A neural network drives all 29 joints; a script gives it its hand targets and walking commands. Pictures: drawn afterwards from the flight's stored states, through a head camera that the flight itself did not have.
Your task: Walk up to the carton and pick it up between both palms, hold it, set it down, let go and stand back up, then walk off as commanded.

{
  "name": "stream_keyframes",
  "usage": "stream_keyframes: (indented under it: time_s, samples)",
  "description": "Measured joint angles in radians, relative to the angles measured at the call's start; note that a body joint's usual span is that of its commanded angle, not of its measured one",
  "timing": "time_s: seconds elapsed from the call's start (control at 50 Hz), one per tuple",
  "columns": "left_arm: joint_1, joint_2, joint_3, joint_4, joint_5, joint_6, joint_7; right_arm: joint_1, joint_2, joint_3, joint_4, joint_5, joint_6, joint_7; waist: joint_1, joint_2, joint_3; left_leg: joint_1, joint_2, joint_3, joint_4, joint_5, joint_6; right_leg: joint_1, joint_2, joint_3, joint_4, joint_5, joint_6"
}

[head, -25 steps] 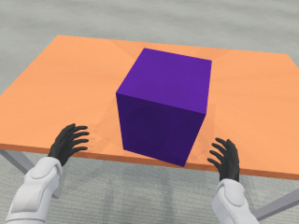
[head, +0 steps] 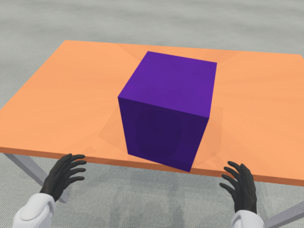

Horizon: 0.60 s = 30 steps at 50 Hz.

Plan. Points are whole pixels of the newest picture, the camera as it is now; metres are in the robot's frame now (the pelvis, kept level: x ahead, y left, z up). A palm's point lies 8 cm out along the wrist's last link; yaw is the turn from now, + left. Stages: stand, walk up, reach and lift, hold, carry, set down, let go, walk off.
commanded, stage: set down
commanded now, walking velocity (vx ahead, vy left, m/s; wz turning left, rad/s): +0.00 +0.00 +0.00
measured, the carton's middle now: (168, 112) +0.42 -0.02 +0.07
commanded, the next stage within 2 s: let go in 2.00 s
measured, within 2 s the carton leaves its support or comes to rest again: neither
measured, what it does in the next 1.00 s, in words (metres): stands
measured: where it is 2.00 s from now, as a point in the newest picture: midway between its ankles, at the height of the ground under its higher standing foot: outside the picture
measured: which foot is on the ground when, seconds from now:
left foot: down 0.00-1.00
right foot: down 0.00-1.00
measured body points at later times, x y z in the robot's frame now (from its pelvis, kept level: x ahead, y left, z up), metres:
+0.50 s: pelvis +0.02 +0.00 +0.00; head +0.05 +0.00 +0.45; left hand +0.22 +0.25 +0.02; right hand +0.20 -0.18 +0.02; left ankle +0.02 +0.13 -0.74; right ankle +0.02 -0.15 -0.74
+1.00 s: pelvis +0.02 -0.01 +0.00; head +0.05 +0.00 +0.45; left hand +0.20 +0.24 -0.01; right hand +0.19 -0.19 -0.03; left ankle +0.02 +0.13 -0.74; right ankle +0.02 -0.15 -0.74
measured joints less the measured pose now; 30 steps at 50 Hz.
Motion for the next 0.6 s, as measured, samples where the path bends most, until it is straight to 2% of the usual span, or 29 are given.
stream_keyframes:
  time_s: [0.14,0.32,0.48,0.6]
  samples:
    - [0.0,0.0,0.0,0.0,0.002,0.007,0.0,0.0,-0.002,-0.001,0.007,0.0,0.032,0.011,0.0,0.001,0.006,0.008,0.0,0.0,-0.002,-0.004,-0.001,0.0,0.0,0.0,0.014,-0.012,-0.003]
    - [0.008,0.0,0.0,0.0,0.021,0.011,0.0,-0.002,-0.021,-0.002,0.052,0.0,0.029,0.032,0.0,0.003,0.03,0.011,0.0,0.0,-0.007,-0.012,-0.005,0.0,0.0,0.0,0.016,-0.025,-0.005]
    - [0.061,0.0,0.0,0.0,0.031,-0.018,0.0,-0.002,-0.024,-0.003,0.113,0.0,-0.068,0.064,0.0,0.003,0.03,0.009,0.001,0.001,-0.017,-0.018,-0.006,0.0,0.0,0.0,0.002,-0.03,-0.006]
    - [0.099,0.0,-0.004,0.0,0.047,-0.054,0.0,-0.002,-0.038,-0.003,0.219,0.0,-0.153,0.091,0.0,0.003,0.03,0.008,0.001,0.001,-0.024,-0.019,-0.007,0.0,0.0,0.0,-0.008,-0.03,-0.006]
